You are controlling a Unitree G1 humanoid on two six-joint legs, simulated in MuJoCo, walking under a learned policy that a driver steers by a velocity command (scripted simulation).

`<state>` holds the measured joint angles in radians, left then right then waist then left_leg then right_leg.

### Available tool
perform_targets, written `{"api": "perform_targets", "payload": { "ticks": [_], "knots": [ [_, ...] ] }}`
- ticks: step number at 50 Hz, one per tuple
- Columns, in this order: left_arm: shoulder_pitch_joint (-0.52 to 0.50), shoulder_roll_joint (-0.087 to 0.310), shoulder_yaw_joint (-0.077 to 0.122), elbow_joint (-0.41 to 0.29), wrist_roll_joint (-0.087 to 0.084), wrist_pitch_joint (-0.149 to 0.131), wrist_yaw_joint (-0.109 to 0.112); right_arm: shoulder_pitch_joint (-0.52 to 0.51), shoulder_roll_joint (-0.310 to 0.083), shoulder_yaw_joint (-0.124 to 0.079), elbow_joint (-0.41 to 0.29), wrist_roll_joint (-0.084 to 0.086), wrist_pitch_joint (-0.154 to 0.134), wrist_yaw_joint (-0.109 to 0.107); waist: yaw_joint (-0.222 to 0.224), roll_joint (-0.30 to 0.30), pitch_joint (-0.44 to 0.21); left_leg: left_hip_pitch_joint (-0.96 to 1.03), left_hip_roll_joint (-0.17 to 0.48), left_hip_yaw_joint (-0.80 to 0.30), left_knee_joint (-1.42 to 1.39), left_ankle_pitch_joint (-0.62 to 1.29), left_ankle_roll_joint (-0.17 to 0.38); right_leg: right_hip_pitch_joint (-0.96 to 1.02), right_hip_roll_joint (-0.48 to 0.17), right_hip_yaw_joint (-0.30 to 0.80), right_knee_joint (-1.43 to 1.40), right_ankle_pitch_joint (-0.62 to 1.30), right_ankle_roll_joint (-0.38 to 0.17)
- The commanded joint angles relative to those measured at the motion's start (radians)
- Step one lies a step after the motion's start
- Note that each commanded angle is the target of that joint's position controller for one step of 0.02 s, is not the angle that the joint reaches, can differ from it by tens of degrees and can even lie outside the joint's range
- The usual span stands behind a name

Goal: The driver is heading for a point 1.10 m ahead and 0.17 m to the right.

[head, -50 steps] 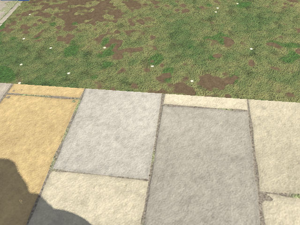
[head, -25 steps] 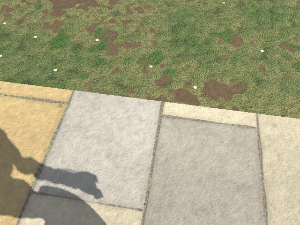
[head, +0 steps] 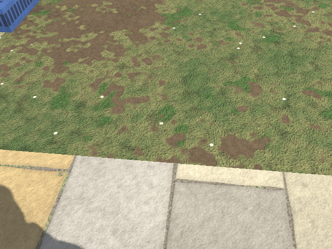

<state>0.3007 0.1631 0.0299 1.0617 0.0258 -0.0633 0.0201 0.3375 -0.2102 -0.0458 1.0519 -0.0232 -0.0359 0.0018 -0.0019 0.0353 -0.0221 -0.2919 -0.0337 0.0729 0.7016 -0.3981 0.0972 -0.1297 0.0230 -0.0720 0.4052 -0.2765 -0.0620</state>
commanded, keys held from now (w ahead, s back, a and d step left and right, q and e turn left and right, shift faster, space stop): w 0.32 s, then w+e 0.68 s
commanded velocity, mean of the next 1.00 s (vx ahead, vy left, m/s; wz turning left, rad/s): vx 0.47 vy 0.00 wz -0.27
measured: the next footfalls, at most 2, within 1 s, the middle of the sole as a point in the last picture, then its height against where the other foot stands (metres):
left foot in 0.36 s outside the picture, level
right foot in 0.92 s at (200, 241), level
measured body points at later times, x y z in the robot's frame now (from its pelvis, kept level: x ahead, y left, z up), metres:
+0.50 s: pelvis +0.23 +0.05 -0.01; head +0.26 +0.06 +0.44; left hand +0.23 +0.29 -0.16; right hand +0.31 -0.21 -0.14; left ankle +0.28 +0.11 -0.74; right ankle +0.12 -0.08 -0.65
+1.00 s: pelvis +0.49 -0.01 -0.02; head +0.53 -0.02 +0.42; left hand +0.70 +0.19 -0.15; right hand +0.41 -0.25 -0.17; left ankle +0.36 +0.13 -0.64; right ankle +0.54 -0.06 -0.74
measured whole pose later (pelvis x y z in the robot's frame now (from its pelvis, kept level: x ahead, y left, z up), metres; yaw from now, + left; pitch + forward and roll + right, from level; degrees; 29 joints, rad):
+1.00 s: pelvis +0.49 -0.01 -0.02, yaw -19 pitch +0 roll +0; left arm 0.12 0.23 0.08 0.89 0.03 -0.02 -0.02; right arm 0.36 -0.20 -0.05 0.97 -0.01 -0.07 -0.01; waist -0.02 0.00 0.08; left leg -0.23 0.06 0.11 1.22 -0.42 0.02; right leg -0.38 0.11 -0.12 0.60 -0.23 -0.17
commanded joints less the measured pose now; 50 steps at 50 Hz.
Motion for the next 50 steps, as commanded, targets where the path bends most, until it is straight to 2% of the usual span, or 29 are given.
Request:
{"api": "perform_targets", "payload": {
  "ticks": [1,3,5,8,10,13,15,16,17,18,19,20,21,22,24,25,27,30,34,39,42,44,45,46,47,48,49,50],
  "knots": [
    [0.145,0.123,0.027,0.018,-0.005,-0.008,0.001,-0.107,-0.067,-0.018,-0.086,-0.007,-0.028,0.019,0.024,-0.104,0.173,-0.473,0.072,-0.073,0.22,0.028,-0.014,0.214,-0.325,0.403,-0.301,-0.137,-0.152],
    [0.129,0.109,0.023,0.011,-0.01,-0.024,0.001,-0.119,-0.062,-0.022,-0.085,-0.013,-0.024,0.029,0.005,-0.101,0.148,-0.444,0.083,-0.054,0.243,0.122,-0.041,0.2,-0.274,0.294,-0.305,0.06,-0.13],
    [0.167,0.102,0.019,0.025,-0.011,-0.034,0.0,-0.162,-0.047,-0.021,-0.103,-0.015,-0.015,0.032,0.006,-0.098,0.135,-0.442,0.083,-0.029,0.246,0.175,-0.063,0.19,-0.251,0.223,-0.286,0.249,-0.13],
    [0.194,0.102,0.014,0.033,-0.007,-0.038,-0.003,-0.281,-0.024,-0.011,-0.153,-0.007,-0.008,0.031,0.024,-0.116,0.155,-0.408,0.079,0.007,0.131,0.243,-0.079,0.137,-0.217,0.15,-0.275,0.395,-0.126],
    [0.212,0.114,0.015,0.037,-0.005,-0.04,-0.003,-0.346,-0.017,-0.004,-0.182,-0.001,-0.005,0.032,0.041,-0.139,0.165,-0.345,0.069,0.029,0.024,0.281,-0.071,0.112,-0.209,0.121,-0.272,0.443,-0.122],
    [0.23,0.139,0.02,0.045,-0.003,-0.041,0.0,-0.378,-0.036,-0.004,-0.208,0.0,-0.004,0.029,0.042,-0.152,0.168,-0.265,0.053,0.048,-0.076,0.273,-0.03,0.14,-0.236,0.109,-0.246,0.53,-0.117],
    [0.206,0.156,0.024,0.044,-0.002,-0.041,0.002,-0.315,-0.059,-0.015,-0.198,0.001,-0.01,0.02,0.001,-0.152,0.134,-0.156,0.024,0.055,-0.111,0.232,0.008,0.17,-0.25,0.087,-0.15,0.743,-0.099],
    [0.194,0.166,0.027,0.043,-0.001,-0.039,0.003,-0.22,-0.076,-0.026,-0.17,0.001,-0.017,0.014,-0.042,-0.146,0.084,-0.049,-0.004,0.061,-0.137,0.219,0.027,0.181,-0.243,0.07,-0.034,0.865,-0.086],
    [0.184,0.164,0.026,0.041,-0.005,-0.034,0.001,-0.062,-0.097,-0.04,-0.116,-0.002,-0.027,0.005,-0.107,-0.11,0.004,0.149,-0.026,0.067,-0.201,0.249,0.046,0.128,-0.209,0.049,0.155,0.874,-0.069],
    [0.182,0.141,0.018,0.021,-0.011,-0.032,-0.004,0.101,-0.16,-0.062,-0.078,-0.024,-0.039,-0.006,-0.163,-0.052,-0.095,0.403,0.117,-0.087,-0.226,0.161,0.079,-0.064,-0.164,0.035,0.412,0.615,-0.054],
    [0.295,0.014,-0.007,-0.009,-0.049,-0.026,-0.016,0.188,-0.272,-0.085,-0.073,-0.043,-0.041,-0.006,-0.12,0.191,-0.26,0.663,0.454,-0.592,-0.346,-0.038,0.193,-0.383,0.0,-0.012,0.81,-0.084,-0.012],
    [0.23,0.115,0.023,-0.002,-0.028,-0.021,-0.014,0.115,-0.243,-0.081,-0.085,-0.007,-0.027,0.001,-0.117,0.081,-0.243,0.543,0.462,-0.739,-0.476,-0.131,0.196,-0.44,0.006,0.129,0.93,-0.194,-0.033],
    [0.14,0.127,0.032,-0.036,-0.022,-0.018,-0.016,-0.016,-0.187,-0.063,-0.107,0.0,-0.028,0.001,-0.062,0.038,-0.073,0.386,0.433,-0.57,-0.489,-0.163,0.157,-0.479,-0.056,0.132,0.935,-0.106,-0.045],
    [0.096,0.11,0.029,-0.046,-0.019,-0.022,-0.02,-0.083,-0.117,-0.044,-0.118,0.001,-0.039,0.005,-0.042,-0.007,0.012,0.248,0.39,-0.446,-0.529,-0.056,0.125,-0.454,-0.094,0.127,0.878,-0.033,-0.049],
    [0.111,0.075,0.033,-0.039,0.003,0.0,-0.028,-0.098,-0.052,-0.024,-0.099,0.002,-0.056,-0.003,0.012,0.021,0.071,0.113,0.313,-0.254,-0.556,0.12,0.063,-0.373,-0.127,0.125,0.799,0.007,-0.043],
    [0.121,0.061,0.034,-0.038,0.007,0.013,-0.033,-0.079,-0.041,-0.019,-0.09,0.001,-0.063,-0.007,0.023,0.027,0.069,0.099,0.303,-0.203,-0.56,0.175,0.055,-0.354,-0.127,0.121,0.787,0.016,-0.039],
    [0.081,0.052,0.038,-0.062,0.007,0.032,-0.041,-0.034,-0.055,-0.02,-0.078,0.006,-0.079,-0.012,0.032,0.019,0.082,0.107,0.297,-0.132,-0.575,0.256,0.053,-0.398,-0.131,0.109,0.762,0.05,-0.031],
    [-0.034,0.054,0.039,-0.112,0.006,0.047,-0.052,0.016,-0.066,-0.021,-0.069,0.004,-0.085,-0.017,0.023,0.018,0.111,0.148,0.287,-0.045,-0.592,0.315,0.042,-0.519,-0.143,0.091,0.702,0.153,-0.019],
    [-0.184,0.048,0.029,-0.174,0.001,0.042,-0.067,0.065,-0.057,-0.013,-0.059,0.005,-0.087,-0.024,0.0,0.01,0.141,0.189,0.26,0.062,-0.584,0.455,0.024,-0.554,-0.126,0.041,0.491,0.276,-0.007],
    [-0.326,0.047,0.017,-0.243,0.005,0.038,-0.076,0.153,-0.084,-0.016,-0.031,0.005,-0.077,-0.038,-0.038,0.018,0.149,0.332,0.286,0.15,-0.529,0.695,0.014,-0.512,-0.081,-0.065,0.276,0.266,-0.036],
    [-0.289,0.07,0.028,-0.246,0.009,0.04,-0.073,0.15,-0.116,-0.023,-0.029,0.001,-0.061,-0.049,-0.003,0.056,0.103,0.415,0.302,0.199,-0.384,1.083,0.004,-0.409,-0.008,-0.115,0.237,0.144,-0.089],
    [-0.159,0.103,0.045,-0.215,0.011,0.04,-0.065,0.127,-0.15,-0.034,-0.041,-0.002,-0.045,-0.051,0.055,0.083,0.029,0.429,0.312,0.212,-0.166,1.247,0.013,-0.269,0.054,-0.128,0.216,0.037,-0.137],
    [-0.059,0.131,0.06,-0.186,0.013,0.034,-0.059,0.119,-0.162,-0.038,-0.052,-0.001,-0.037,-0.045,0.095,0.076,-0.027,0.384,0.315,0.21,0.009,1.176,0.012,-0.14,0.079,-0.111,0.159,0.02,-0.162],
    [0.08,0.184,0.085,-0.148,0.025,0.028,-0.047,0.087,-0.166,-0.04,-0.075,0.004,-0.035,-0.036,0.172,0.014,-0.094,0.221,0.293,0.217,0.278,0.946,-0.016,0.079,0.031,-0.004,0.062,0.015,-0.205],
    [0.079,0.288,0.111,-0.157,0.03,0.029,-0.034,0.099,-0.05,-0.02,-0.136,0.013,-0.038,-0.019,0.113,-0.187,-0.157,-0.188,0.145,0.197,0.633,0.066,-0.065,0.356,-0.268,0.445,0.035,-0.02,-0.319],
    [0.091,0.328,0.117,-0.173,0.004,0.043,-0.037,0.002,-0.108,-0.033,-0.206,0.018,-0.051,-0.008,0.121,-0.158,-0.208,-0.4,0.002,-0.028,0.814,-0.129,-0.085,0.416,-0.373,0.837,-0.121,-0.009,-0.413],
    [0.048,0.295,0.107,-0.166,-0.007,0.048,-0.029,-0.086,-0.115,-0.031,-0.232,0.016,-0.066,-0.002,0.103,-0.067,-0.067,-0.5,0.084,-0.102,0.766,-0.019,-0.073,0.332,-0.355,0.668,-0.149,0.039,-0.373],
    [0.008,0.244,0.095,-0.167,-0.014,0.043,-0.025,-0.079,-0.113,-0.027,-0.231,0.02,-0.078,-0.002,0.065,-0.019,0.005,-0.461,0.117,-0.1,0.67,0.055,-0.071,0.212,-0.32,0.566,-0.165,0.141,-0.328]
  ]
}}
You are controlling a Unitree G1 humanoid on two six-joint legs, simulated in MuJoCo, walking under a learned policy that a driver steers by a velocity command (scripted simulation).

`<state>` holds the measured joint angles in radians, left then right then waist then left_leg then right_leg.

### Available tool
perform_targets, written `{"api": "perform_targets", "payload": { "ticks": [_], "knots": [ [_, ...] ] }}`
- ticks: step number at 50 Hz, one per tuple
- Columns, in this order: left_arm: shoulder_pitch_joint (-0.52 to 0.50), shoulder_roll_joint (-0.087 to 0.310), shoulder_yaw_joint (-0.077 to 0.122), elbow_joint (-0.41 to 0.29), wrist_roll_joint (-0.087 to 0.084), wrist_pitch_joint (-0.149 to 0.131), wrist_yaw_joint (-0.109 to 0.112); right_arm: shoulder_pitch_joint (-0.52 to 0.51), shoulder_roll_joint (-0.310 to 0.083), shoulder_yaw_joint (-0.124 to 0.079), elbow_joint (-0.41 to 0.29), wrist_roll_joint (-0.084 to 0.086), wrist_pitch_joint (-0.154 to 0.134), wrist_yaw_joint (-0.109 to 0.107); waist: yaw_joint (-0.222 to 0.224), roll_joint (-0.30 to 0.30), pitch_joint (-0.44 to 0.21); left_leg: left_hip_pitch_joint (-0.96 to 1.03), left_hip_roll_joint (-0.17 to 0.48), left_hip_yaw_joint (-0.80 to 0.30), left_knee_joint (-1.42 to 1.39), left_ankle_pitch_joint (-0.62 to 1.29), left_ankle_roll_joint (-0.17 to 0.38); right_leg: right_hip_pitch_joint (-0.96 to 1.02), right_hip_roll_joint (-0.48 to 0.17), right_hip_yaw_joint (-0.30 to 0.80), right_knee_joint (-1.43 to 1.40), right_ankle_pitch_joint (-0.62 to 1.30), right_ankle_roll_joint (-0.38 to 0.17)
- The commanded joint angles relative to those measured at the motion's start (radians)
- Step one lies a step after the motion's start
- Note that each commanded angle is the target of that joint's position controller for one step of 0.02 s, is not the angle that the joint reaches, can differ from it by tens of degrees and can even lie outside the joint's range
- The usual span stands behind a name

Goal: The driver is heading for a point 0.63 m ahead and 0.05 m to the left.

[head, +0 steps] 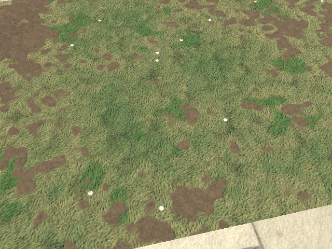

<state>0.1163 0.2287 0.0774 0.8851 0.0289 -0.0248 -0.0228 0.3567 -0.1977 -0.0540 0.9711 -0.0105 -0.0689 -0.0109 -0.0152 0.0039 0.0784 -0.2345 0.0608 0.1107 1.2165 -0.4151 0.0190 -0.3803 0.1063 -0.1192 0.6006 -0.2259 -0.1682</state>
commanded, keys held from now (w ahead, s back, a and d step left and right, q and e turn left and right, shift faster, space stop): w+e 0.06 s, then w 0.22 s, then w+q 0.40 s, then no key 0.32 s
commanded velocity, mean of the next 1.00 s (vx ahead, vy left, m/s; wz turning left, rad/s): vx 0.43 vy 0.00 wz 0.04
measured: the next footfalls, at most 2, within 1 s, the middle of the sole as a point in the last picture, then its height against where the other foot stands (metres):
left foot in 0.46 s outside the picture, level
right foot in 0.98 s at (182, 193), level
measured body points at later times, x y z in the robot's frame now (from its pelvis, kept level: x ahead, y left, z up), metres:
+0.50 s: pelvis +0.29 +0.03 +0.00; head +0.32 +0.03 +0.45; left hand +0.27 +0.30 -0.14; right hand +0.45 -0.22 -0.11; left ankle +0.40 +0.09 -0.72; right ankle +0.07 -0.03 -0.69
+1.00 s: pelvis +0.52 +0.02 +0.01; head +0.56 +0.02 +0.46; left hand +0.67 +0.27 -0.10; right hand +0.55 -0.24 -0.13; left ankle +0.41 +0.09 -0.71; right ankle +0.64 -0.05 -0.72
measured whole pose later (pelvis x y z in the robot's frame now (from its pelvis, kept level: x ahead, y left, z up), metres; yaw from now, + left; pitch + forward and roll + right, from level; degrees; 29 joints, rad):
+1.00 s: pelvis +0.52 +0.02 +0.01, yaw +7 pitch +0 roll +1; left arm 0.09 0.22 0.00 0.80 0.03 -0.07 0.01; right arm 0.38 -0.24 -0.05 0.91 0.00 -0.04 -0.02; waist -0.06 -0.02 0.06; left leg -0.07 -0.14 -0.11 0.52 -0.40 0.08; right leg -0.41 0.02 -0.02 0.49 -0.06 -0.05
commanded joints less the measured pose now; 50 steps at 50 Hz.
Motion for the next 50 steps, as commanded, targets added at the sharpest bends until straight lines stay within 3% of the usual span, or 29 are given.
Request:
{"api": "perform_targets", "payload": {
  "ticks": [1,3,4,7,11,16,18,21,22,23,24,25,26,27,28,29,30,34,37,40,44,46,48,49,50],
  "knots": [
    [0.143,0.142,0.037,0.001,-0.016,-0.004,0.022,-0.077,-0.123,-0.021,-0.133,0.0,-0.042,0.007,0.03,0.064,-0.055,-0.454,0.05,-0.14,0.069,0.1,0.001,0.368,-0.347,0.521,-0.368,0.209,-0.174],
    [0.12,0.112,0.021,-0.007,-0.026,-0.026,0.029,-0.04,-0.108,-0.019,-0.13,-0.034,-0.004,0.01,-0.017,0.043,-0.071,-0.348,0.065,-0.145,-0.02,0.103,-0.03,0.275,-0.277,0.414,-0.373,0.365,-0.146],
    [0.139,0.116,0.019,-0.002,-0.03,-0.039,0.028,-0.036,-0.099,-0.018,-0.133,-0.04,0.013,0.016,-0.025,0.035,-0.078,-0.336,0.064,-0.134,-0.052,0.103,-0.042,0.264,-0.262,0.387,-0.374,0.423,-0.143],
    [0.209,0.141,0.02,0.017,-0.03,-0.055,0.024,-0.116,-0.088,-0.012,-0.163,-0.037,0.034,0.027,-0.005,-0.007,-0.056,-0.37,0.069,-0.098,-0.174,0.205,-0.06,0.242,-0.227,0.326,-0.404,0.478,-0.11],
    [0.301,0.129,0.01,0.037,-0.028,-0.055,0.021,-0.267,-0.096,-0.006,-0.213,-0.028,0.038,0.035,0.056,-0.051,-0.035,-0.44,0.06,-0.08,-0.358,0.359,-0.05,0.33,-0.212,0.302,-0.412,0.521,-0.04],
    [0.359,0.137,0.0,0.053,-0.015,-0.058,0.03,-0.406,-0.095,0.007,-0.261,-0.017,0.03,0.042,0.103,-0.069,-0.009,-0.466,0.021,-0.046,-0.537,0.417,-0.01,0.467,-0.243,0.279,-0.41,0.547,-0.025],
    [0.366,0.138,-0.004,0.062,-0.005,-0.06,0.035,-0.431,-0.099,0.009,-0.276,-0.013,0.024,0.045,0.103,-0.076,0.008,-0.44,0.002,-0.034,-0.599,0.389,0.024,0.508,-0.271,0.258,-0.41,0.585,-0.023],
    [0.313,0.161,-0.004,0.063,0.006,-0.067,0.046,-0.306,-0.125,-0.003,-0.245,-0.007,0.019,0.038,0.025,-0.094,-0.035,-0.241,-0.073,-0.014,-0.655,0.275,0.089,0.523,-0.291,0.192,-0.292,0.921,0.01],
    [0.302,0.172,-0.002,0.065,0.012,-0.065,0.048,-0.197,-0.148,-0.014,-0.209,-0.007,0.016,0.03,-0.023,-0.091,-0.092,-0.134,-0.111,-0.008,-0.67,0.237,0.111,0.533,-0.286,0.168,-0.159,1.029,0.021],
    [0.284,0.18,-0.001,0.062,0.009,-0.06,0.048,-0.043,-0.159,-0.025,-0.157,-0.012,0.009,0.023,-0.096,-0.065,-0.165,0.038,-0.129,-0.005,-0.74,0.278,0.134,0.487,-0.26,0.13,0.035,1.005,0.036],
    [0.282,0.158,-0.01,0.038,0.002,-0.064,0.047,0.114,-0.213,-0.042,-0.12,-0.033,0.006,0.013,-0.152,0.0,-0.26,0.28,0.022,-0.19,-0.746,0.224,0.188,0.296,-0.222,0.097,0.308,0.723,0.053],
    [0.38,0.082,-0.022,0.016,-0.029,-0.068,0.03,0.154,-0.321,-0.072,-0.111,-0.042,0.009,0.016,-0.083,0.249,-0.338,0.523,0.279,-0.733,-0.835,0.198,0.357,-0.089,-0.009,0.055,0.706,-0.022,0.111],
    [0.332,0.137,-0.014,0.009,0.002,-0.074,0.028,0.052,-0.267,-0.061,-0.115,0.001,0.019,0.033,-0.048,0.146,-0.301,0.482,0.276,-0.877,-0.945,0.153,0.356,-0.219,-0.031,0.19,0.789,-0.213,0.094],
    [0.247,0.146,-0.013,-0.02,0.002,-0.081,0.022,-0.044,-0.226,-0.052,-0.141,0.008,0.022,0.037,-0.024,0.076,-0.157,0.344,0.255,-0.713,-0.95,0.141,0.338,-0.269,-0.092,0.201,0.769,-0.131,0.094],
    [0.191,0.141,-0.017,-0.037,0.002,-0.089,0.018,-0.077,-0.178,-0.04,-0.144,0.001,0.02,0.039,-0.015,-0.007,-0.096,0.236,0.214,-0.615,-0.974,0.234,0.313,-0.255,-0.129,0.192,0.711,-0.078,0.099],
    [0.172,0.127,-0.019,-0.049,0.006,-0.083,0.015,-0.08,-0.162,-0.034,-0.138,-0.001,0.016,0.034,0.008,-0.021,-0.059,0.158,0.171,-0.545,-0.986,0.319,0.288,-0.228,-0.153,0.19,0.652,-0.066,0.109],
    [0.178,0.116,-0.023,-0.059,0.015,-0.067,0.013,-0.08,-0.145,-0.027,-0.125,0.003,0.012,0.028,0.036,-0.006,-0.057,0.101,0.127,-0.485,-1.0,0.382,0.263,-0.183,-0.171,0.188,0.601,-0.059,0.126],
    [0.138,0.091,-0.034,-0.095,0.023,-0.026,0.007,-0.017,-0.195,-0.039,-0.111,0.013,-0.005,0.021,0.041,0.034,-0.062,0.031,0.072,-0.402,-1.035,0.45,0.262,-0.183,-0.185,0.146,0.462,-0.03,0.188],
    [0.038,0.083,-0.039,-0.131,0.014,-0.021,0.01,0.032,-0.187,-0.034,-0.102,0.011,-0.003,0.018,0.016,0.036,-0.03,0.042,0.048,-0.325,-1.003,0.798,0.215,-0.212,-0.179,0.108,0.308,0.075,0.219],
    [-0.017,0.066,-0.049,-0.149,0.002,-0.02,0.011,0.083,-0.176,-0.028,-0.091,0.013,0.005,0.013,-0.02,0.07,-0.086,0.116,0.016,-0.262,-0.923,1.028,0.13,-0.17,-0.145,0.086,0.192,0.171,0.205],
    [-0.074,0.072,-0.055,-0.16,-0.006,-0.024,0.018,0.103,-0.162,-0.019,-0.089,-0.001,0.023,-0.004,-0.052,0.089,-0.095,0.206,0.031,-0.281,-0.863,1.025,0.113,-0.14,-0.109,0.088,0.065,0.191,0.178],
    [-0.031,0.09,-0.052,-0.144,-0.005,-0.034,0.024,0.078,-0.167,-0.019,-0.095,-0.01,0.027,-0.011,-0.03,0.094,-0.095,0.222,0.055,-0.313,-0.806,1.031,0.114,-0.069,-0.097,0.108,-0.005,0.143,0.152],
    [0.099,0.111,-0.043,-0.095,-0.001,-0.052,0.036,0.029,-0.182,-0.021,-0.104,0.001,0.021,-0.015,0.04,0.072,-0.11,0.22,0.044,-0.329,-0.68,1.021,0.096,0.087,-0.088,0.121,-0.175,0.21,0.114],
    [0.176,0.134,-0.038,-0.072,0.007,-0.07,0.044,0.022,-0.174,-0.016,-0.115,0.012,0.011,-0.012,0.069,0.018,-0.161,0.156,0.004,-0.313,-0.563,0.881,0.073,0.253,-0.163,0.178,-0.221,0.483,0.09],
    [0.239,0.2,-0.03,-0.076,0.015,-0.076,0.048,0.107,-0.113,0.0,-0.137,0.024,0.003,-0.013,0.037,-0.145,-0.286,0.011,-0.072,-0.264,-0.355,0.354,0.048,0.49,-0.415,0.384,-0.112,1.043,0.002]
  ]
}}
